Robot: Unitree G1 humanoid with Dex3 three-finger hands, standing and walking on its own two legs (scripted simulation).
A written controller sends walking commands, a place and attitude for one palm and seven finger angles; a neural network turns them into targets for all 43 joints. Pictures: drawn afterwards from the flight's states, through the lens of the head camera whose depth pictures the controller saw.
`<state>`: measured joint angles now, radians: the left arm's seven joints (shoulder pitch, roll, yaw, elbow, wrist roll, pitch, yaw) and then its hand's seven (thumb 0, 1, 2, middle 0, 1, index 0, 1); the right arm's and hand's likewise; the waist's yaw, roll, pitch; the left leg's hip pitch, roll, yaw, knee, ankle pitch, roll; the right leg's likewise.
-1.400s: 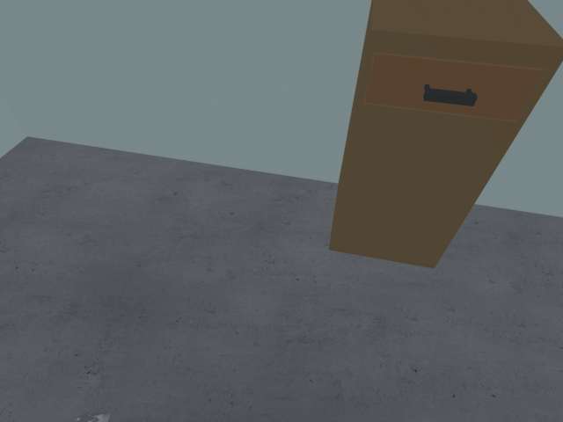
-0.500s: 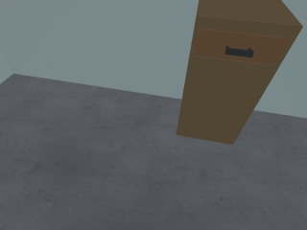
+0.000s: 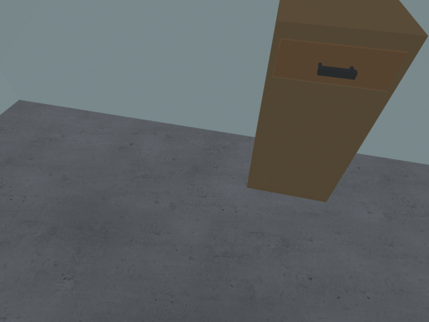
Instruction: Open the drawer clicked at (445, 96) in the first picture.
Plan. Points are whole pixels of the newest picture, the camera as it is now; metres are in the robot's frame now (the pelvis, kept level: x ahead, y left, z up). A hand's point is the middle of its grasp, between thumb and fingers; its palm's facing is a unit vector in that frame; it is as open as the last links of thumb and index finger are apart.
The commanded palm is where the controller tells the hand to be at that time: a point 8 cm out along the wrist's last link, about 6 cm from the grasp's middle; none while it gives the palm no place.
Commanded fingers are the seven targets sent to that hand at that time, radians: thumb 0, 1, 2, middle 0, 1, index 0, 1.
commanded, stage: look at it before walking up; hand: left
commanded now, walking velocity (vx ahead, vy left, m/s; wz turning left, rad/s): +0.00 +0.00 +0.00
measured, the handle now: (336, 69) +0.91 -0.37 +0.03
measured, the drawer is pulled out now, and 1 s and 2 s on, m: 0.00 0.00 0.00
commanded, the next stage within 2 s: walk to a spot facing it in 0.04 s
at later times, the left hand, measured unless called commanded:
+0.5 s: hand out of the picture +0.07 +0.19 -0.18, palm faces -0.13 -0.95 -0.29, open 7.4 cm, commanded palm none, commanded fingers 0.00 0.90 0.90 -0.20 -0.30 -0.20 -0.30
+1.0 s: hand out of the picture +0.10 +0.19 -0.18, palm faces -0.32 -0.91 -0.25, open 7.4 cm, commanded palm none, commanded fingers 0.00 0.90 0.90 -0.20 -0.30 -0.20 -0.30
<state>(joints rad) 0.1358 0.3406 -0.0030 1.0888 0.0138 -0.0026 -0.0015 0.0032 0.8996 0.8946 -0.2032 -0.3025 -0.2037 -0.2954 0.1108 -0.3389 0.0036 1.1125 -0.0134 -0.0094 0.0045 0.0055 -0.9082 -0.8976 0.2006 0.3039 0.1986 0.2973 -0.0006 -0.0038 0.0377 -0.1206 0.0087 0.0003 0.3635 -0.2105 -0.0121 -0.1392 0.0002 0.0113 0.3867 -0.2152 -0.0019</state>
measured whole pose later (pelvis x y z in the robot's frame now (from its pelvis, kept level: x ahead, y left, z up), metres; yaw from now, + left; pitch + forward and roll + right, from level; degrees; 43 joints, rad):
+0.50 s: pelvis -0.01 -0.02 -0.02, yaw -10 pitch -2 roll +2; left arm 0.22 0.25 0.04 0.96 0.02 0.07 -0.02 0.00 0.90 0.89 -0.20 -0.30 -0.20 -0.29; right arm 0.14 -0.24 -0.03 0.98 -0.02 0.03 -0.01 0.00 -0.91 -0.90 0.20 0.30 0.20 0.30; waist 0.03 0.00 0.09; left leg -0.22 0.08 0.15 0.62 -0.35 -0.04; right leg -0.32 0.01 0.00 0.74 -0.38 0.01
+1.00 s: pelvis -0.02 +0.01 -0.01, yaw -25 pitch +2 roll +0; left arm 0.25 0.25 0.08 0.92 0.03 0.06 0.00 0.00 0.90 0.89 -0.20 -0.30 -0.20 -0.30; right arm 0.11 -0.23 -0.05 0.90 0.00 0.03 -0.03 0.01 -0.91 -0.90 0.20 0.30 0.19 0.30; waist 0.05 -0.03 0.04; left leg -0.29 0.00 -0.02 0.62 -0.37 -0.04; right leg -0.35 0.13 0.22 0.49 -0.16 -0.02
